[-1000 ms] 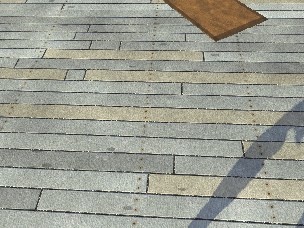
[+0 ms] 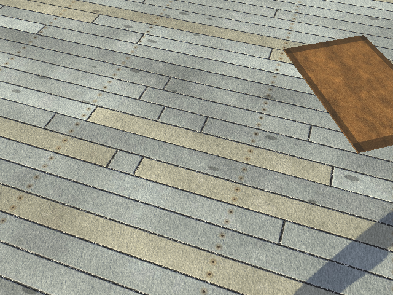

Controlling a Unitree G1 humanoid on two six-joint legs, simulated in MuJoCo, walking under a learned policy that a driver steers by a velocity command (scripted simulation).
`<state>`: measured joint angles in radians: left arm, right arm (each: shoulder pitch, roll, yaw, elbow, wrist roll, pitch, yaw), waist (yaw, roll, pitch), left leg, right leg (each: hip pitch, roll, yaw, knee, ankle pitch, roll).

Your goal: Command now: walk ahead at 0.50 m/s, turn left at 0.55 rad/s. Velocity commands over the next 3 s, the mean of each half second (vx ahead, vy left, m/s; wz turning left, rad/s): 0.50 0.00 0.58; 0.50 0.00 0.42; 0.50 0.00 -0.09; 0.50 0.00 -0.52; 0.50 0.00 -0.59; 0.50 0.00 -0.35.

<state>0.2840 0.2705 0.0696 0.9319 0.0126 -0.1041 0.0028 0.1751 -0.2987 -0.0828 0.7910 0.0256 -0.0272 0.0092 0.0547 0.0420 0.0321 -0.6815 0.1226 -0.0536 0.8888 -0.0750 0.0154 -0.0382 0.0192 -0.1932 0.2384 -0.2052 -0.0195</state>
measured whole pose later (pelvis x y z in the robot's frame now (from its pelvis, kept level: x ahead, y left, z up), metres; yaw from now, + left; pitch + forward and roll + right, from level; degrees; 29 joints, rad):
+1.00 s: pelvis +0.54 +0.12 +0.00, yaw +29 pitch +2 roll -2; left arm 0.35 0.27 0.06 0.86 -0.01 -0.10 -0.02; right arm 0.17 -0.29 -0.06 0.69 0.01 -0.05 0.00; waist 0.07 0.04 0.02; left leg -0.63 0.09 -0.06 0.85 -0.18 0.01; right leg -0.11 0.05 -0.04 0.27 -0.18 -0.03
